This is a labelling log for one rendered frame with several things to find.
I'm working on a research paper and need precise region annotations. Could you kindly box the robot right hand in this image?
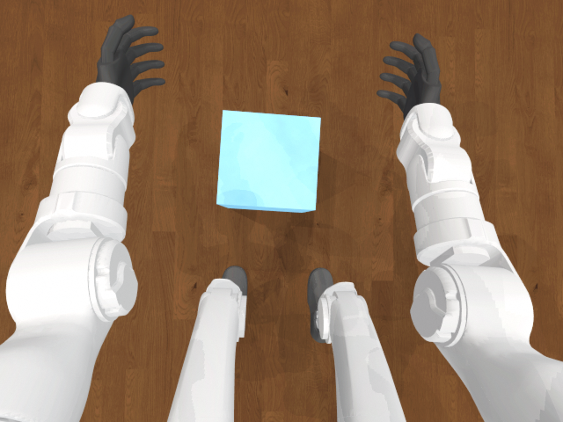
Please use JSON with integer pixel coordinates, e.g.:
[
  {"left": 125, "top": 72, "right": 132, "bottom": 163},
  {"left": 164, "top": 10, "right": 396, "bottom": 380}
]
[{"left": 377, "top": 33, "right": 442, "bottom": 120}]

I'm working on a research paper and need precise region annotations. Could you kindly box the robot left forearm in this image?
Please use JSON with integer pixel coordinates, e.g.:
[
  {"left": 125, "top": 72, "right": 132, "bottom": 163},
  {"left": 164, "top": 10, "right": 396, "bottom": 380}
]
[{"left": 6, "top": 82, "right": 135, "bottom": 323}]

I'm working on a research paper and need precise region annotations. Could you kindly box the robot left upper arm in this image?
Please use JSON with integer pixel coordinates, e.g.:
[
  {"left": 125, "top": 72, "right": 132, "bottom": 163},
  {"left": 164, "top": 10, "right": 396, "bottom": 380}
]
[{"left": 0, "top": 236, "right": 138, "bottom": 422}]

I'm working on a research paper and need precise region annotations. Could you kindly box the robot right upper arm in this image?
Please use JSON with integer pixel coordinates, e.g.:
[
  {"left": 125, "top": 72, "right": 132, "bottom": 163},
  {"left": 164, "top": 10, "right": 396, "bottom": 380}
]
[{"left": 410, "top": 263, "right": 563, "bottom": 422}]

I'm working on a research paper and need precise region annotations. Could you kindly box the robot left hand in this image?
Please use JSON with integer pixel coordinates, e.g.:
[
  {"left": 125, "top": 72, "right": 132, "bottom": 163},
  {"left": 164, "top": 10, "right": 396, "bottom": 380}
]
[{"left": 96, "top": 14, "right": 165, "bottom": 105}]

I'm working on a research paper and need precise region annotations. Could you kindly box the carton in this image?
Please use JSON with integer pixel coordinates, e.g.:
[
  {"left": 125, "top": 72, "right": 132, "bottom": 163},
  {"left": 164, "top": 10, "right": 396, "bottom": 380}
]
[{"left": 216, "top": 110, "right": 321, "bottom": 213}]

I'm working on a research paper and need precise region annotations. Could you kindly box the robot right forearm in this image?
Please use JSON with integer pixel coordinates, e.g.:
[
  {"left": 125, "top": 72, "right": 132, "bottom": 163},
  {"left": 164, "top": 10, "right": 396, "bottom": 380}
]
[{"left": 397, "top": 103, "right": 534, "bottom": 329}]

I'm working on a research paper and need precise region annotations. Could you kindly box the left robot shin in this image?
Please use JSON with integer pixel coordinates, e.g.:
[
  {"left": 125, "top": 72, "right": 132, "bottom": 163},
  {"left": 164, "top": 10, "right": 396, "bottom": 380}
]
[{"left": 197, "top": 279, "right": 240, "bottom": 314}]

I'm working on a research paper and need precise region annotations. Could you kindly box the robot left foot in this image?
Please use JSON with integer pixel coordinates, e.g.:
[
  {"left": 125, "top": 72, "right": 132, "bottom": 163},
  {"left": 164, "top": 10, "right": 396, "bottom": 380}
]
[{"left": 222, "top": 266, "right": 247, "bottom": 300}]

